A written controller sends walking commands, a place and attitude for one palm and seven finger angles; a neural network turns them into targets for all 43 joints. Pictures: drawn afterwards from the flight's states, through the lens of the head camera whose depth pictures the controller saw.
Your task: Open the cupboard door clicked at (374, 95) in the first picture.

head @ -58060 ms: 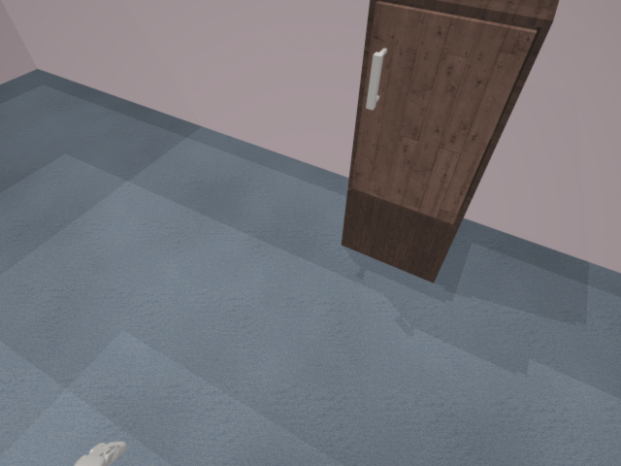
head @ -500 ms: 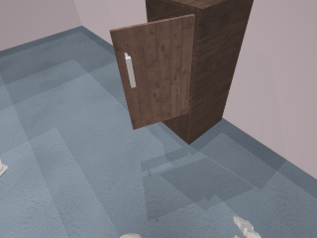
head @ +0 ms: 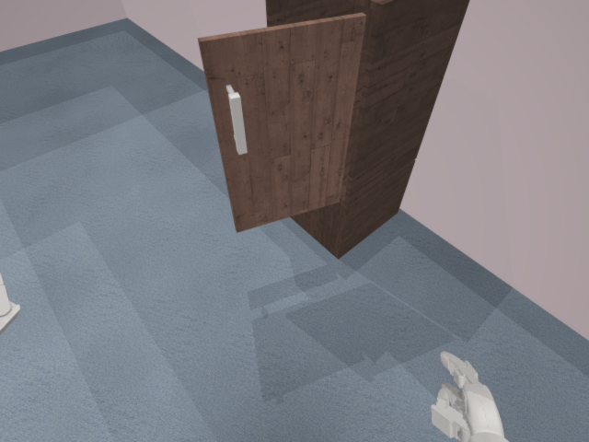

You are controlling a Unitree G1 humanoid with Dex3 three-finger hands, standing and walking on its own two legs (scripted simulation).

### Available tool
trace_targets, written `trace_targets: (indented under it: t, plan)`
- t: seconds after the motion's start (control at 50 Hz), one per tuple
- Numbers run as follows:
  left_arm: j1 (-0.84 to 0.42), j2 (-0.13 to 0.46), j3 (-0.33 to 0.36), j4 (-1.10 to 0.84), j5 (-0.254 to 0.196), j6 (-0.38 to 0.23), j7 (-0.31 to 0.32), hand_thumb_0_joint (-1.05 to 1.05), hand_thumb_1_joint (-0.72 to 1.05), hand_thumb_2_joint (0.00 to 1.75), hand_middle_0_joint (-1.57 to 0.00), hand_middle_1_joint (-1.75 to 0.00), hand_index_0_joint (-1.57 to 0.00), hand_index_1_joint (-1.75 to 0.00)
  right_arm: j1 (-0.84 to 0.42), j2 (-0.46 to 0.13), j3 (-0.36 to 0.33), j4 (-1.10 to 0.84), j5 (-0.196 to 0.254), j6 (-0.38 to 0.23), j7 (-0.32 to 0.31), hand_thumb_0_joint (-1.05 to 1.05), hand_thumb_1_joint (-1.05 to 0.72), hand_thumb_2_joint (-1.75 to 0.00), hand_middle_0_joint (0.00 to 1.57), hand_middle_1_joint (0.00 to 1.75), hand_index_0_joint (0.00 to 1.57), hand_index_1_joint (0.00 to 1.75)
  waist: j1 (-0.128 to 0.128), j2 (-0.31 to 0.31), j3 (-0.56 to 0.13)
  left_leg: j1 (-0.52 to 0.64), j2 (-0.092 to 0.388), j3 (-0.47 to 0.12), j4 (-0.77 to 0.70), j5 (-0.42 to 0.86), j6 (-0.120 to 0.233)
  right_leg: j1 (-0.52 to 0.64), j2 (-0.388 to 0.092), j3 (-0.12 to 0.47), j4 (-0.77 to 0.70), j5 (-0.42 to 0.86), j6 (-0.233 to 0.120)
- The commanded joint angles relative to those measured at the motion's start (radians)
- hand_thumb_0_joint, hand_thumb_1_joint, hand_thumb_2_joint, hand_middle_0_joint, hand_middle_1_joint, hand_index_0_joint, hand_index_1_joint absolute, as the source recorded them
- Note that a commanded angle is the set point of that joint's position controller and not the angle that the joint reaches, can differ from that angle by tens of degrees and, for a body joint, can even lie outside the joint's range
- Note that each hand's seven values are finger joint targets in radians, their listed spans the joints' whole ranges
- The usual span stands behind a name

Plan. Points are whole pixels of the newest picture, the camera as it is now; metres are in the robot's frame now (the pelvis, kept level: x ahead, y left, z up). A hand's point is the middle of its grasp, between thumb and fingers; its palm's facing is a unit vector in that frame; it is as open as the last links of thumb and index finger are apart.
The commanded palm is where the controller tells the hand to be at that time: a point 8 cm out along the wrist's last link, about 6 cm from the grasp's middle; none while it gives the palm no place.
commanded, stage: stop stepping back and stand still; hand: left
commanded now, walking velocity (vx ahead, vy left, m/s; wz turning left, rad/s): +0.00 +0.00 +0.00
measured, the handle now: (235, 120) +0.75 +0.18 +0.01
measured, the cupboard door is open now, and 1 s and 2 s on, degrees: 71 71 71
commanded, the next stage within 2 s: let the arm hang, fingers relaxed in 0.60 s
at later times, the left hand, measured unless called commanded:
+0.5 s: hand out of the picture +0.18 +0.31 +0.14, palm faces +0.43 -0.79 -0.45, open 7.4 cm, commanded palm +0.12 +0.34 +0.18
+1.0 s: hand out of the picture +0.04 +0.20 -0.16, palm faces -0.02 -0.98 -0.18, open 7.4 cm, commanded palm none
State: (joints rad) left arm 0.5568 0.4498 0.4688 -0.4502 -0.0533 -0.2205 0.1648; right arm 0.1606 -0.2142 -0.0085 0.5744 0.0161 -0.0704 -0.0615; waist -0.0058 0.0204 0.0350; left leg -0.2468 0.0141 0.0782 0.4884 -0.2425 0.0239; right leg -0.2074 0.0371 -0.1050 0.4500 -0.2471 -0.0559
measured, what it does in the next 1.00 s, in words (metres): stands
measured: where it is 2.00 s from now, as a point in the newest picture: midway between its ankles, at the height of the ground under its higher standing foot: outside the picture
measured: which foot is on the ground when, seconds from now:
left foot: down 0.00-1.00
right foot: down 0.00-1.00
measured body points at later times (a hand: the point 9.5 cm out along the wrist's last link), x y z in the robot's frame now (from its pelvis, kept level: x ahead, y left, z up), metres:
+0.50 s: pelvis -0.02 +0.04 +0.00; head +0.00 +0.05 +0.45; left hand +0.15 +0.35 +0.17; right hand +0.14 -0.19 -0.08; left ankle +0.01 +0.10 -0.74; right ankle +0.00 -0.08 -0.74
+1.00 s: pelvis -0.03 +0.03 +0.00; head +0.00 +0.03 +0.44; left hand +0.04 +0.25 -0.15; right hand +0.07 -0.23 -0.14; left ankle +0.01 +0.10 -0.74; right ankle +0.00 -0.08 -0.74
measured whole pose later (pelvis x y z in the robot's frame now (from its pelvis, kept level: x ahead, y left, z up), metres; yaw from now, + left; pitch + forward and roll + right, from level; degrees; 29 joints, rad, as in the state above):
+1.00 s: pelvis -0.03 +0.03 +0.00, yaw +1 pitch +0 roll +0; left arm 0.28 0.18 -0.02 0.79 0.02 0.05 0.00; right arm 0.18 -0.26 0.02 0.90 -0.03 0.00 0.01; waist -0.01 -0.01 0.07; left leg -0.29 -0.05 0.09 0.50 -0.21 0.07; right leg -0.28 -0.03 -0.09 0.54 -0.25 -0.02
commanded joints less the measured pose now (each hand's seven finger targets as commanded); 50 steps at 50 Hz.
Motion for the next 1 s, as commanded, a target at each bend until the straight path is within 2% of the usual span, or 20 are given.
trace_targets:
  t: [0.0, 0.04, 0.12, 0.22, 0.32, 0.4, 0.52, 0.6, 0.64, 0.66, 0.68, 0.7, 0.72, 0.74, 0.76, 0.8, 0.84, 0.88, 0.92, 0.98]
  plan:
    - [0.018, 0.11, 0.038, -0.175, 0.0, -0.016, -0.002, 0.0, 0.9, 0.9, -0.2, -0.3, -0.2, -0.3, -0.034, -0.126, -0.031, -0.126, 0.003, -0.043, -0.011, 0.0, -0.9, -0.9, 0.2, 0.3, 0.2, 0.3, -0.002, -0.023, -0.157, -0.009, 0.106, -0.131, -0.06, 0.255, 0.007, 0.12, -0.12, 0.16, -0.045, 0.294, 0.06]
    - [-0.018, 0.139, 0.052, -0.23, 0.002, -0.013, 0.001, 0.0, 0.9, 0.9, -0.2, -0.3, -0.2, -0.3, -0.049, -0.121, -0.023, -0.13, -0.004, -0.048, -0.017, 0.0, -0.9, -0.9, 0.2, 0.3, 0.2, 0.3, 0.002, -0.024, -0.156, -0.017, 0.097, -0.14, -0.075, 0.195, 0.006, 0.116, -0.125, 0.161, -0.056, 0.229, 0.052]
    - [-0.075, 0.194, 0.095, -0.311, 0.007, -0.016, 0.014, 0.0, 0.9, 0.9, -0.2, -0.3, -0.2, -0.3, -0.06, -0.12, -0.013, -0.135, -0.017, -0.058, -0.027, 0.0, -0.9, -0.9, 0.2, 0.3, 0.2, 0.3, 0.01, 0.066, -0.118, -0.039, 0.095, -0.164, -0.136, 0.053, 0.011, 0.084, -0.11, 0.158, -0.077, 0.078, 0.047]
    - [-0.065, 0.149, 0.085, -0.241, 0.011, -0.021, 0.017, 0.0, 0.9, 0.9, -0.2, -0.3, -0.2, -0.3, -0.042, -0.111, -0.011, -0.122, -0.022, -0.068, -0.028, 0.0, -0.9, -0.9, 0.2, 0.3, 0.2, 0.3, 0.009, 0.109, -0.085, -0.085, 0.106, -0.18, -0.205, -0.081, 0.007, 0.096, -0.087, 0.131, -0.085, 0.001, 0.046]
    - [-0.027, 0.085, 0.033, -0.147, 0.01, -0.012, 0.007, 0.0, 0.9, 0.9, -0.2, -0.3, -0.2, -0.3, -0.031, -0.117, -0.015, -0.113, -0.015, -0.07, -0.023, 0.0, -0.9, -0.9, 0.2, 0.3, 0.2, 0.3, 0.005, 0.058, -0.082, -0.098, 0.112, -0.186, -0.226, -0.058, -0.001, 0.114, -0.077, 0.112, -0.082, 0.036, 0.053]
    - [-0.041, 0.087, 0.024, -0.162, 0.016, -0.01, 0.004, 0.0, 0.9, 0.9, -0.2, -0.3, -0.2, -0.3, -0.034, -0.125, -0.02, -0.114, -0.013, -0.066, -0.021, 0.0, -0.9, -0.9, 0.2, 0.3, 0.2, 0.3, 0.004, 0.033, -0.08, -0.117, 0.111, -0.187, -0.231, -0.076, 0.001, 0.123, -0.074, 0.113, -0.078, 0.042, 0.057]
    - [-0.063, 0.149, 0.072, -0.268, 0.02, -0.024, 0.013, 0.0, 0.9, 0.9, -0.2, -0.3, -0.2, -0.3, -0.04, -0.127, -0.025, -0.126, -0.02, -0.074, -0.025, 0.0, -0.9, -0.9, 0.2, 0.3, 0.2, 0.3, 0.01, 0.08, -0.127, -0.084, 0.098, -0.182, -0.206, 0.012, -0.008, 0.15, -0.078, 0.106, -0.059, 0.093, 0.051]
    - [-0.026, 0.135, 0.07, -0.283, 0.016, -0.035, 0.015, 0.0, 0.9, 0.9, -0.2, -0.3, -0.2, -0.3, -0.033, -0.121, -0.023, -0.127, -0.02, -0.079, -0.023, 0.0, -0.9, -0.9, 0.2, 0.3, 0.2, 0.3, 0.011, 0.127, -0.141, -0.056, 0.108, -0.182, -0.195, 0.095, -0.019, 0.144, -0.07, 0.095, -0.035, 0.113, 0.05]
    - [-0.001, 0.122, 0.067, -0.258, 0.009, -0.034, 0.013, 0.0, 0.9, 0.9, -0.2, -0.3, -0.2, -0.3, -0.03, -0.116, -0.022, -0.124, -0.019, -0.08, -0.024, 0.0, -0.9, -0.9, 0.2, 0.3, 0.2, 0.3, 0.009, 0.091, -0.135, -0.05, 0.107, -0.176, -0.184, 0.124, -0.026, 0.139, -0.076, 0.095, -0.047, 0.131, 0.05]
    - [0.01, 0.117, 0.067, -0.228, 0.008, -0.031, 0.013, 0.0, 0.9, 0.9, -0.2, -0.3, -0.2, -0.3, -0.026, -0.118, -0.023, -0.121, -0.017, -0.076, -0.023, 0.0, -0.9, -0.9, 0.2, 0.3, 0.2, 0.3, 0.008, 0.075, -0.13, -0.051, 0.108, -0.174, -0.182, 0.129, -0.027, 0.135, -0.076, 0.098, -0.05, 0.135, 0.05]
    - [-0.083, -0.064, -0.369, 0.574, 0.084, 0.106, -0.129, 0.0, 0.9, 0.9, -0.2, -0.3, -0.2, -0.3, -0.09, -0.287, -0.063, 0.126, 0.0, -0.13, 0.067, 0.0, -0.9, -0.9, 0.2, 0.3, 0.2, 0.3, -0.032, 0.047, -0.015, -0.096, 0.109, -0.184, 0.006, 0.319, -0.002, -0.054, -0.152, 0.068, 0.042, 0.205, 0.031]
    - [-0.104, -0.067, -0.344, 0.598, 0.075, 0.195, -0.148, 0.0, 0.9, 0.9, -0.2, -0.3, -0.2, -0.3, 0.001, -0.24, -0.064, 0.129, 0.0, -0.056, 0.068, 0.0, -0.9, -0.9, 0.2, 0.3, 0.2, 0.3, -0.024, 0.067, -0.108, 0.016, 0.109, -0.155, -0.001, 0.405, -0.025, -0.076, -0.155, 0.12, 0.005, 0.144, 0.021]
    - [-0.115, -0.075, -0.352, 0.579, 0.073, 0.215, -0.151, 0.0, 0.9, 0.9, -0.2, -0.3, -0.2, -0.3, 0.023, -0.237, -0.066, 0.112, -0.003, -0.041, 0.065, 0.0, -0.9, -0.9, 0.2, 0.3, 0.2, 0.3, -0.02, 0.061, -0.106, 0.05, 0.121, -0.156, 0.007, 0.486, -0.025, -0.103, -0.13, 0.099, 0.022, 0.083, 0.024]
    - [-0.144, -0.091, -0.356, 0.609, 0.075, 0.216, -0.151, 0.0, 0.9, 0.9, -0.2, -0.3, -0.2, -0.3, 0.029, -0.238, -0.063, 0.125, -0.014, -0.032, 0.063, 0.0, -0.9, -0.9, 0.2, 0.3, 0.2, 0.3, -0.02, 0.039, -0.137, 0.006, 0.151, -0.204, -0.02, 0.428, 0.002, -0.092, -0.109, 0.081, 0.077, -0.012, 0.022]
    - [-0.179, -0.077, -0.359, 0.653, 0.078, 0.216, -0.151, 0.0, 0.9, 0.9, -0.2, -0.3, -0.2, -0.3, 0.024, -0.245, -0.052, 0.125, -0.018, -0.016, 0.06, 0.0, -0.9, -0.9, 0.2, 0.3, 0.2, 0.3, -0.015, -0.006, -0.124, -0.039, 0.166, -0.255, -0.059, 0.397, 0.032, -0.066, -0.088, 0.09, 0.122, -0.05, 0.022]
    - [-0.216, -0.055, -0.369, 0.762, 0.083, 0.217, -0.153, 0.0, 0.9, 0.9, -0.2, -0.3, -0.2, -0.3, -0.01, -0.258, -0.04, 0.14, -0.031, -0.002, 0.057, 0.0, -0.9, -0.9, 0.2, 0.3, 0.2, 0.3, 0.001, -0.131, -0.1, -0.093, 0.183, -0.298, -0.103, 0.292, 0.07, -0.024, -0.089, 0.118, 0.14, -0.075, 0.021]
    - [-0.246, -0.042, -0.38, 0.88, 0.085, 0.219, -0.155, 0.0, 0.9, 0.9, -0.2, -0.3, -0.2, -0.3, -0.03, -0.252, -0.034, 0.161, -0.036, 0.012, 0.06, 0.0, -0.9, -0.9, 0.2, 0.3, 0.2, 0.3, 0.017, -0.137, -0.091, -0.102, 0.157, -0.284, -0.116, 0.229, 0.062, 0.004, -0.111, 0.135, 0.09, -0.026, 0.012]
    - [-0.268, -0.048, -0.398, 1.003, 0.086, 0.222, -0.156, 0.0, 0.9, 0.9, -0.2, -0.3, -0.2, -0.3, -0.03, -0.22, -0.023, 0.201, -0.04, 0.03, 0.062, 0.0, -0.9, -0.9, 0.2, 0.3, 0.2, 0.3, 0.016, -0.156, -0.084, -0.089, 0.112, -0.238, -0.109, 0.12, 0.048, 0.012, -0.142, 0.162, 0.017, -0.008, 0.004]
    - [-0.287, -0.057, -0.419, 1.1, 0.081, 0.222, -0.153, 0.0, 0.9, 0.9, -0.2, -0.3, -0.2, -0.3, -0.015, -0.188, -0.012, 0.238, -0.04, 0.047, 0.065, 0.0, -0.9, -0.9, 0.2, 0.3, 0.2, 0.3, 0.007, -0.116, -0.066, -0.048, 0.07, -0.199, -0.101, 0.039, 0.034, -0.022, -0.169, 0.189, -0.044, -0.049, -0.011]
    - [-0.289, -0.09, -0.441, 1.231, 0.071, 0.216, -0.15, 0.0, 0.9, 0.9, -0.2, -0.3, -0.2, -0.3, 0.015, -0.129, 0.003, 0.31, -0.04, 0.059, 0.062, 0.0, -0.9, -0.9, 0.2, 0.3, 0.2, 0.3, -0.008, 0.041, -0.073, 0.025, 0.053, -0.17, -0.111, 0.019, 0.02, -0.05, -0.179, 0.201, -0.084, -0.066, -0.02]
